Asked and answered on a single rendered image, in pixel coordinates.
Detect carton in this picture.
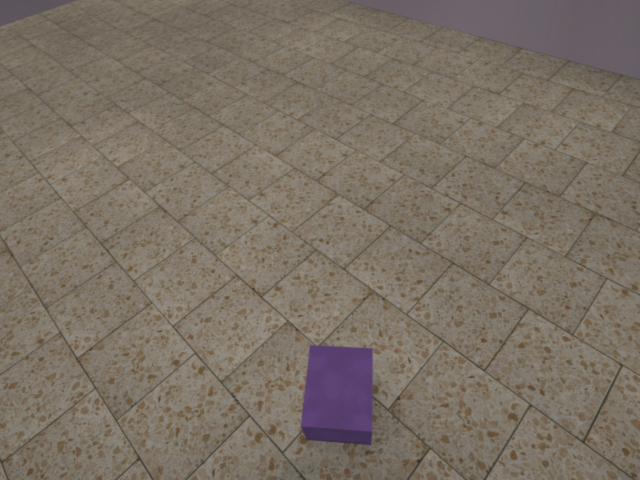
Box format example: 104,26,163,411
301,345,373,445

